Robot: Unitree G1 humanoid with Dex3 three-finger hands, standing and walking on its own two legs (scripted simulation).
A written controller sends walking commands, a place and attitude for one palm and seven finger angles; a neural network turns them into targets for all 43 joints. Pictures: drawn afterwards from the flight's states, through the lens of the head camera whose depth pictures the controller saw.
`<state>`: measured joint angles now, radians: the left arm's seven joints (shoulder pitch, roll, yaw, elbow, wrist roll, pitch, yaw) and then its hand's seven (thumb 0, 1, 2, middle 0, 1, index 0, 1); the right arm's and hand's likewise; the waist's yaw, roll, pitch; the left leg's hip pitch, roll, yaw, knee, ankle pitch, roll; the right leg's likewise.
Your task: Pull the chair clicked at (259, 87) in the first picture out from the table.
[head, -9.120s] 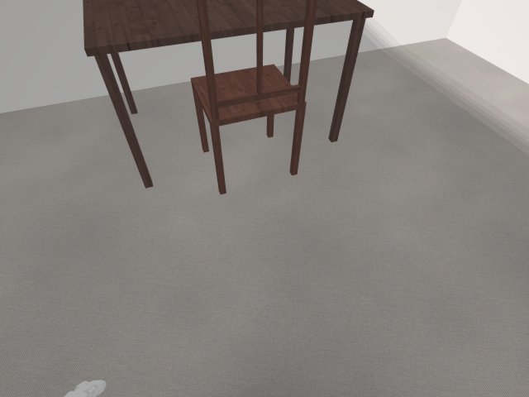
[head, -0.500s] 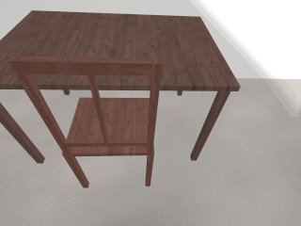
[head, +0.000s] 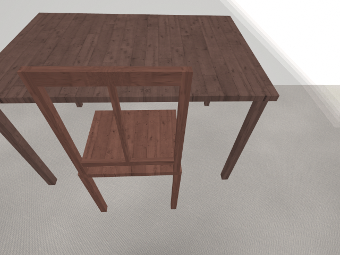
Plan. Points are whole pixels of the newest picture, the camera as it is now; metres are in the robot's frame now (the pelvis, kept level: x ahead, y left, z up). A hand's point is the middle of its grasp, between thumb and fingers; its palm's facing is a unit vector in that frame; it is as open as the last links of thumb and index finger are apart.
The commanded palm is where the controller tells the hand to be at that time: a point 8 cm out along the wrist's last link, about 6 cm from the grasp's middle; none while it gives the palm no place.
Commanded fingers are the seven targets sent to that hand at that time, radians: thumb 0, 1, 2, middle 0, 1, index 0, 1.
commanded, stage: come to a stop and stand still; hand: left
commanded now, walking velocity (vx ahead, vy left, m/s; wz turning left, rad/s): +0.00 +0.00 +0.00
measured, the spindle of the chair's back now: (121, 129) +0.49 +0.19 -0.05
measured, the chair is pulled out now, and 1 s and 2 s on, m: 0.00 0.00 0.00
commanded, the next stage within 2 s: look again from close up in 0.02 s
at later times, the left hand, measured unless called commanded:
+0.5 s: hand out of the picture -0.01 +0.15 -0.18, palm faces +0.01 -0.99 -0.16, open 7.4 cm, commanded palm none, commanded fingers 0.00 0.90 0.90 -0.20 -0.30 -0.20 -0.30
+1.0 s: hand out of the picture +0.04 +0.16 -0.16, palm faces +0.10 -0.97 -0.20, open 7.3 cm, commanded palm +0.13 +0.20 -0.07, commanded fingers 0.00 0.81 0.86 -0.19 -0.29 -0.19 -0.29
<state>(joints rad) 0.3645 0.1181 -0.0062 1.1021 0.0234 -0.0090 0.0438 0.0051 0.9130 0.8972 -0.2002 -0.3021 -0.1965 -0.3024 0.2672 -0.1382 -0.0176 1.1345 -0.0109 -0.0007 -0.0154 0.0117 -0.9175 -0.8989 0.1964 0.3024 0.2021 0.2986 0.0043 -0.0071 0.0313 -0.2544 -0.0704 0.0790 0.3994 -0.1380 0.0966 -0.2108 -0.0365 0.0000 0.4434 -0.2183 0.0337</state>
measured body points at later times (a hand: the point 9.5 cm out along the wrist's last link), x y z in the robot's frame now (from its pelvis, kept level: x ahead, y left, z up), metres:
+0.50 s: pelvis +0.02 +0.00 +0.00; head +0.03 +0.00 +0.45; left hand -0.01 +0.21 -0.16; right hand +0.01 -0.22 -0.16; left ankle +0.05 +0.05 -0.74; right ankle +0.01 -0.14 -0.74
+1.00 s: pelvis +0.03 -0.01 +0.00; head +0.04 -0.01 +0.45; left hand +0.04 +0.21 -0.15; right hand +0.03 -0.23 -0.15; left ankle +0.05 +0.05 -0.74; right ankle +0.01 -0.14 -0.74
